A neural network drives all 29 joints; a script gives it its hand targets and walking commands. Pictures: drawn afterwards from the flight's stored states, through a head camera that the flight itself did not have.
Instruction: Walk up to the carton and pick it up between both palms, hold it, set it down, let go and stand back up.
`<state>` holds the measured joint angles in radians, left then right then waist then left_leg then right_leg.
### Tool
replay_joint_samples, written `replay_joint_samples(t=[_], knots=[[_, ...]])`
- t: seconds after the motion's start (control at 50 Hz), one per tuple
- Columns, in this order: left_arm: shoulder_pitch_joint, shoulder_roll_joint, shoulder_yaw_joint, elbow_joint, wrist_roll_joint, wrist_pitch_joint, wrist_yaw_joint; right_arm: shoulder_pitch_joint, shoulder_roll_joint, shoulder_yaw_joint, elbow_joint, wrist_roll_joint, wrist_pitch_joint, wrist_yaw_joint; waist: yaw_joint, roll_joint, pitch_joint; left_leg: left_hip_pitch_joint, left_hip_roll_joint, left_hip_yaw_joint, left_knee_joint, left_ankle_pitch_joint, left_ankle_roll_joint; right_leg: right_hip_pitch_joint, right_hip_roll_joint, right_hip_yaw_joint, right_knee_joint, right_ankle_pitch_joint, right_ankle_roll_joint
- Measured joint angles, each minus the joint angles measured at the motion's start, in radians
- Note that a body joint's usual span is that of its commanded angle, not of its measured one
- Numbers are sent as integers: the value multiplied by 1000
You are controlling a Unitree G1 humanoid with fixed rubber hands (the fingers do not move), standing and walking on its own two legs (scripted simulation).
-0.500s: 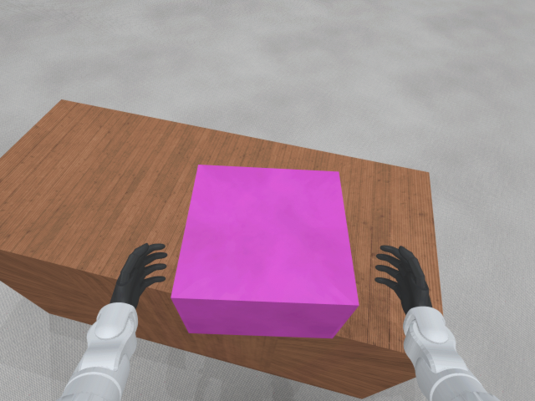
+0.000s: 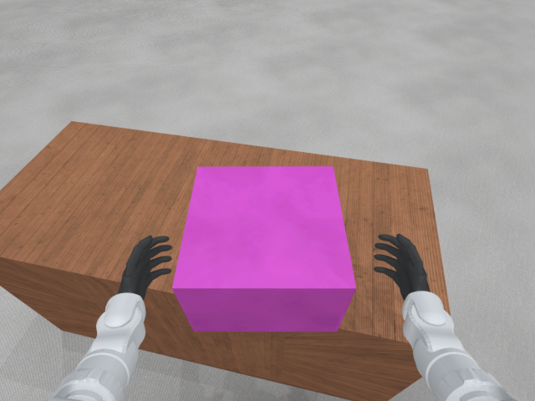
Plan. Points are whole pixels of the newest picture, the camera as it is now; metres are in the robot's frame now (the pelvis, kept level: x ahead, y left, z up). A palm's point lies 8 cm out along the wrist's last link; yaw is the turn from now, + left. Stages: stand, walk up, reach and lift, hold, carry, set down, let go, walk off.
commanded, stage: set down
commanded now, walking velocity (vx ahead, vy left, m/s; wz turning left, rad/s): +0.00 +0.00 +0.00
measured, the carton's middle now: (265, 246) +0.43 +0.03 -0.08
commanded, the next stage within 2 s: let go in 1.12 s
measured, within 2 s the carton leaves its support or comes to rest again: neither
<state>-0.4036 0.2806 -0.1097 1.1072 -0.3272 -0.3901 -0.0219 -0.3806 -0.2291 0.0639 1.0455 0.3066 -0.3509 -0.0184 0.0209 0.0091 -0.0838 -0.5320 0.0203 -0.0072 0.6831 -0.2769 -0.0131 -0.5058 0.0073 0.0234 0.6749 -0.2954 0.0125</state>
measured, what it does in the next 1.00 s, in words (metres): stands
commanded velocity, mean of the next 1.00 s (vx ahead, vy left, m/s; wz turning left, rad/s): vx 0.00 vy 0.00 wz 0.00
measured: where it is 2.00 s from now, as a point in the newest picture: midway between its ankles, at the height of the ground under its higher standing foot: outside the picture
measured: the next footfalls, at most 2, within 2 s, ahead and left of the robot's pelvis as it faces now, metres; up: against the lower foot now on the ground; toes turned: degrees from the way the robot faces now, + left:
none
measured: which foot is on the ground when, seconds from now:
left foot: down 0.00-1.00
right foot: down 0.00-1.00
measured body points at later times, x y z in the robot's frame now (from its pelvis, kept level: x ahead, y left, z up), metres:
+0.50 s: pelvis +0.03 -0.01 +0.01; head +0.04 -0.01 +0.46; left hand +0.25 +0.24 -0.03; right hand +0.25 -0.21 -0.05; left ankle +0.04 +0.13 -0.72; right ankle +0.03 -0.13 -0.72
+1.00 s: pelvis +0.04 -0.01 +0.02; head +0.04 +0.01 +0.47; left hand +0.21 +0.23 -0.06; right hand +0.23 -0.23 -0.05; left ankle +0.04 +0.13 -0.72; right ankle +0.03 -0.13 -0.72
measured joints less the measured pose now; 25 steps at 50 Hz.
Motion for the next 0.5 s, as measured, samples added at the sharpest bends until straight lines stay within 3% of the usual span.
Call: replay_joint_samples(t=[0.18,0.3,0.5], knots=[[322,29,60,-270,36,28,18,296,43,-2,-171,-18,-71,-9,8,-57,100,128,10,-20,-64,-6,-20,132,12,-16,-63,-11,-20],[419,58,59,-414,30,15,30,393,55,-8,-255,-24,-113,-2,4,-60,120,159,8,-29,-79,-8,-24,165,10,-23,-75,-18,-23],[437,17,76,-367,86,39,-26,422,58,23,-207,-55,-145,1,-12,-10,123,273,-4,-10,-123,-9,-11,269,-1,-2,-107,-20,-12]])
